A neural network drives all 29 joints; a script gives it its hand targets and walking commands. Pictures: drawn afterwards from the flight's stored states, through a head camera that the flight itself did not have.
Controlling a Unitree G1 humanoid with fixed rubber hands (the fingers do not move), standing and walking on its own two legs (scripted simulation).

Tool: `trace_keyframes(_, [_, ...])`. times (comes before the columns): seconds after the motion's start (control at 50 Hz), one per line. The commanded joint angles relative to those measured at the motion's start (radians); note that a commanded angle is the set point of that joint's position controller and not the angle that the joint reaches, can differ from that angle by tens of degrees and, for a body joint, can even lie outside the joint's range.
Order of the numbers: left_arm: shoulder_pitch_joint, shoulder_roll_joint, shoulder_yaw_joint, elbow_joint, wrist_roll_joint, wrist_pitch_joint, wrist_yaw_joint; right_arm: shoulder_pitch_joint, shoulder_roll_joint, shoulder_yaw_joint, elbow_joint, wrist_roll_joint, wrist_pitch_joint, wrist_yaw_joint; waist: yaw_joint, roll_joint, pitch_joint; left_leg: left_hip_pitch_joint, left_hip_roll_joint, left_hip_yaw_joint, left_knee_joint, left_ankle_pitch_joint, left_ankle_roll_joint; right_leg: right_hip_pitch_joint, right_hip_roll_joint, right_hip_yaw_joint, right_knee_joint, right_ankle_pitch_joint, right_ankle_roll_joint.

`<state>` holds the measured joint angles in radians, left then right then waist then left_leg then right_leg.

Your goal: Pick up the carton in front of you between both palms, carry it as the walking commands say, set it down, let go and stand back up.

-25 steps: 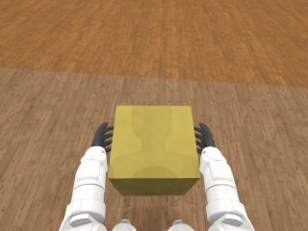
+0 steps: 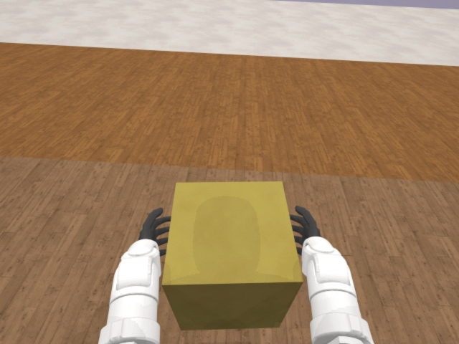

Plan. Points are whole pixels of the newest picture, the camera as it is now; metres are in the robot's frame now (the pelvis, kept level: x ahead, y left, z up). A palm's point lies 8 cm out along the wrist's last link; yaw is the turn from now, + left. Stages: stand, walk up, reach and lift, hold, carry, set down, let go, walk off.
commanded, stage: reach and lift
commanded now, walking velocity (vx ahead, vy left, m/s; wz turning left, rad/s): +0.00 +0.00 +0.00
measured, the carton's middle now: (229, 258) +0.31 +0.00 -0.04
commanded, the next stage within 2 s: hold in 0.78 s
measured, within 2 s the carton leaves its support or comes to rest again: neither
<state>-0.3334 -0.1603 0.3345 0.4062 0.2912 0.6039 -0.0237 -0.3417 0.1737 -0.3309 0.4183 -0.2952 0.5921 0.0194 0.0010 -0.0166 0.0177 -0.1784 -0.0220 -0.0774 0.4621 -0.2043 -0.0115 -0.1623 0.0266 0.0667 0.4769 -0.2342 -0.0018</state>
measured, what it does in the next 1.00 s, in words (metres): stands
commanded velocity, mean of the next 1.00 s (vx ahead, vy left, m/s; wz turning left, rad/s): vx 0.00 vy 0.00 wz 0.00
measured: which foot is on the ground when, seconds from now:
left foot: down 0.00-1.00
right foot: down 0.00-1.00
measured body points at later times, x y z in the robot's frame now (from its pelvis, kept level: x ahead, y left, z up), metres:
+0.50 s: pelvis +0.01 +0.00 +0.00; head -0.01 +0.01 +0.45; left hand +0.32 +0.16 +0.03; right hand +0.32 -0.15 +0.03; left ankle +0.04 +0.13 -0.74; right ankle +0.02 -0.12 -0.74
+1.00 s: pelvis +0.01 +0.00 +0.01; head -0.04 +0.00 +0.45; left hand +0.30 +0.15 +0.05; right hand +0.31 -0.15 +0.06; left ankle +0.04 +0.13 -0.74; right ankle +0.02 -0.12 -0.74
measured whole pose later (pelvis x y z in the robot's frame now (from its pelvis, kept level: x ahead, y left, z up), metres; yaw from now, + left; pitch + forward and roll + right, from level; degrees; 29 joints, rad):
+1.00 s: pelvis +0.01 +0.00 +0.01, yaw +0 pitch -8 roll +0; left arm -0.22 -0.14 0.20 0.17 0.25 0.75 -0.01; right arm -0.23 0.15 -0.19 0.18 -0.24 0.74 0.01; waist -0.01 -0.01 0.03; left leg -0.03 -0.02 -0.09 0.34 -0.17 -0.01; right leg -0.01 0.02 0.06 0.35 -0.19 0.00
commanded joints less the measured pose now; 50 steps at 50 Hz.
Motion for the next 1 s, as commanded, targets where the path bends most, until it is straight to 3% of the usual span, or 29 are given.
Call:
trace_keyframes(0.0, [-0.62,-0.929,-0.545,0.012,-0.207,-0.034,-0.222,-0.552,0.938,0.519,0.025,0.186,-0.017,0.219,-0.018,0.014,-0.231,0.064,-0.048,0.002,-0.076,-0.023,0.025,0.012,0.055,0.004,-0.087,0.017,-0.014])
trace_keyframes(0.02, [-0.587,-0.927,-0.539,0.003,-0.199,-0.033,-0.224,-0.518,0.947,0.53,0.006,0.184,-0.017,0.221,-0.023,0.013,-0.24,0.087,-0.063,0.018,-0.077,-0.014,0.017,0.015,0.06,0.005,-0.096,0.035,-0.009])
trace_keyframes(0.04, [-0.578,-0.933,-0.549,-0.018,-0.195,-0.033,-0.221,-0.537,0.935,0.529,0.019,0.19,-0.013,0.224,0.01,0.034,-0.243,0.091,-0.052,0.0,-0.072,0.037,0.019,0.01,0.059,-0.002,-0.091,0.049,-0.011])
trace_keyframes(0.06, [-0.567,-0.927,-0.581,-0.017,-0.211,-0.027,-0.22,-0.52,0.952,0.557,-0.031,0.206,-0.02,0.224,-0.01,0.031,-0.286,0.112,-0.053,0.003,-0.08,0.08,0.016,0.045,0.059,0.012,-0.092,0.098,-0.007])
trace_keyframes(0.08, [-0.542,-0.944,-0.576,-0.043,-0.205,-0.028,-0.219,-0.527,0.954,0.568,-0.007,0.214,-0.01,0.226,0.03,0.04,-0.299,0.107,-0.061,-0.001,-0.076,0.099,0.013,0.073,0.06,0.006,-0.092,0.108,-0.003])
trace_keyframes(0.1, [-0.572,-0.935,-0.585,-0.029,-0.213,-0.023,-0.218,-0.53,0.963,0.572,-0.014,0.215,-0.007,0.219,0.009,0.015,-0.313,0.117,-0.058,0.001,-0.072,0.105,0.015,0.085,0.06,0.012,-0.103,0.117,-0.009])
trace_keyframes(0.14, [-0.489,-0.925,-0.534,-0.023,-0.179,-0.008,-0.215,-0.509,0.915,0.566,-0.035,0.196,0.007,0.222,0.032,0.028,-0.267,0.127,-0.06,0.0,-0.092,0.105,0.02,0.05,0.064,-0.003,-0.107,0.109,-0.001])
trace_keyframes(0.18, [-0.459,-0.923,-0.556,-0.022,-0.19,0.004,-0.215,-0.433,0.898,0.552,-0.03,0.18,0.015,0.22,-0.018,0.015,-0.241,0.164,-0.06,-0.001,-0.103,0.109,0.012,0.048,0.063,-0.002,-0.123,0.121,0.003])
trace_keyframes(0.2, [-0.444,-0.909,-0.545,-0.009,-0.185,0.011,-0.214,-0.425,0.877,0.545,-0.031,0.181,0.02,0.219,0.002,0.042,-0.216,0.152,-0.053,-0.002,-0.115,0.125,0.009,0.026,0.061,-0.005,-0.13,0.118,-0.005])
trace_keyframes(0.24, [-0.459,-0.894,-0.552,-0.036,-0.189,0.011,-0.217,-0.412,0.888,0.526,-0.029,0.176,0.018,0.217,-0.026,0.032,-0.22,0.169,-0.061,-0.009,-0.103,0.142,0.007,0.029,0.066,-0.001,-0.134,0.128,-0.003])
trace_keyframes(0.3, [-0.457,-0.915,-0.57,-0.099,-0.205,0.007,-0.21,-0.421,0.911,0.562,-0.06,0.202,0.027,0.212,0.01,0.031,-0.246,0.161,-0.068,-0.002,-0.094,0.182,0.007,0.101,0.057,0.006,-0.124,0.191,-0.001])
trace_keyframes(0.36, [-0.443,-0.886,-0.569,-0.121,-0.21,0.017,-0.211,-0.39,0.9,0.565,-0.09,0.195,0.032,0.217,-0.004,-0.007,-0.244,0.173,-0.06,-0.008,-0.104,0.177,0.011,0.081,0.063,-0.003,-0.127,0.188,-0.002])
trace_keyframes(0.44, [-0.423,-0.903,-0.569,-0.087,-0.218,0.03,-0.208,-0.393,0.897,0.577,-0.102,0.216,0.042,0.205,-0.001,0.029,-0.213,0.18,-0.073,-0.002,-0.103,0.161,0.011,0.091,0.06,0.011,-0.131,0.182,-0.001])
trace_keyframes(0.46, [-0.425,-0.902,-0.591,-0.099,-0.231,0.03,-0.21,-0.398,0.87,0.577,-0.119,0.208,0.044,0.202,-0.024,-0.005,-0.218,0.167,-0.07,-0.005,-0.113,0.177,0.004,0.109,0.069,-0.004,-0.134,0.187,0.003])
trace_keyframes(0.52, [-0.405,-0.884,-0.597,-0.136,-0.226,0.034,-0.21,-0.4,0.893,0.594,-0.155,0.217,0.054,0.197,0.0,-0.01,-0.217,0.188,-0.067,-0.006,-0.114,0.198,0.015,0.101,0.067,-0.004,-0.136,0.205,0.011])
trace_keyframes(0.54, [-0.405,-0.894,-0.606,-0.157,-0.227,0.036,-0.203,-0.389,0.878,0.599,-0.147,0.223,0.056,0.199,0.008,0.027,-0.258,0.196,-0.069,-0.007,-0.114,0.208,0.005,0.138,0.065,-0.004,-0.136,0.216,0.002])
trace_keyframes(0.6, [-0.419,-0.877,-0.617,-0.171,-0.253,0.04,-0.202,-0.34,0.884,0.601,-0.159,0.219,0.062,0.19,-0.015,-0.008,-0.24,0.208,-0.066,-0.007,-0.112,0.221,0.007,0.131,0.065,0.005,-0.147,0.23,0.005])
trace_keyframes(0.64, [-0.375,-0.862,-0.617,-0.177,-0.235,0.053,-0.197,-0.333,0.878,0.606,-0.176,0.228,0.066,0.194,-0.015,0.027,-0.213,0.201,-0.077,-0.003,-0.125,0.234,0.003,0.105,0.069,0.005,-0.149,0.246,0.008])
trace_keyframes(0.66, [-0.401,-0.859,-0.606,-0.178,-0.226,0.052,-0.192,-0.383,0.884,0.59,-0.147,0.229,0.069,0.196,0.012,0.015,-0.218,0.188,-0.068,-0.007,-0.127,0.218,0.008,0.119,0.072,-0.002,-0.135,0.234,0.012])
trace_keyframes(0.72, [-0.426,-0.848,-0.604,-0.179,-0.221,0.054,-0.194,-0.407,0.894,0.599,-0.162,0.239,0.072,0.193,0.025,0.002,-0.207,0.187,-0.073,0.007,-0.122,0.152,0.017,0.114,0.063,-0.002,-0.148,0.19,0.014])
trace_keyframes(0.74, [-0.452,-0.849,-0.617,-0.195,-0.232,0.051,-0.197,-0.393,0.903,0.585,-0.152,0.232,0.072,0.192,-0.01,0.011,-0.206,0.192,-0.069,0.001,-0.118,0.14,0.018,0.094,0.067,0.004,-0.138,0.165,0.006])
trace_keyframes(0.78, [-0.414,-0.852,-0.652,-0.224,-0.248,0.061,-0.198,-0.382,0.909,0.63,-0.193,0.26,0.077,0.197,0.018,0.011,-0.243,0.199,-0.064,0.002,-0.125,0.174,0.016,0.12,0.069,0.003,-0.139,0.19,0.01])
trace_keyframes(0.8, [-0.413,-0.869,-0.647,-0.187,-0.254,0.071,-0.203,-0.382,0.894,0.623,-0.191,0.258,0.087,0.191,-0.017,0.041,-0.239,0.207,-0.073,0.006,-0.111,0.196,0.009,0.137,0.058,0.015,-0.152,0.215,0.008])
trace_keyframes(0.84, [-0.362,-0.875,-0.68,-0.253,-0.281,0.086,-0.197,-0.347,0.886,0.685,-0.259,0.278,0.105,0.185,-0.005,-0.003,-0.259,0.229,-0.079,-0.005,-0.129,0.257,0.007,0.165,0.066,0.015,-0.153,0.29,0.016])
trace_keyframes(0.88, [-0.319,-0.849,-0.685,-0.3,-0.282,0.114,-0.188,-0.262,0.842,0.666,-0.262,0.263,0.134,0.183,-0.01,0.019,-0.241,0.246,-0.071,-0.012,-0.139,0.299,-0.007,0.183,0.067,0.016,-0.169,0.313,0.016])
trace_keyframes(0.92, [-0.311,-0.809,-0.665,-0.27,-0.271,0.135,-0.184,-0.28,0.835,0.656,-0.256,0.268,0.15,0.182,-0.004,0.023,-0.187,0.223,-0.074,-0.003,-0.154,0.224,0.0,0.164,0.056,0.01,-0.18,0.269,0.017])
trace_keyframes(0.94, [-0.332,-0.826,-0.652,-0.267,-0.26,0.144,-0.182,-0.274,0.815,0.625,-0.243,0.241,0.16,0.179,-0.038,0.037,-0.13,0.199,-0.069,-0.01,-0.152,0.192,-0.008,0.143,0.058,0.004,-0.181,0.219,0.003])
trace_keyframes(0.96, [-0.31,-0.811,-0.621,-0.261,-0.243,0.144,-0.183,-0.284,0.805,0.608,-0.232,0.233,0.167,0.182,0.008,0.017,-0.099,0.167,-0.064,-0.011,-0.167,0.127,0.004,0.132,0.058,-0.004,-0.185,0.141,0.002])
trace_keyframes(0.98, [-0.325,-0.809,-0.596,-0.233,-0.228,0.148,-0.185,-0.307,0.806,0.602,-0.237,0.23,0.166,0.184,-0.007,0.035,-0.081,0.174,-0.072,0.003,-0.164,0.104,0.002,0.112,0.054,-0.001,-0.195,0.114,0.002])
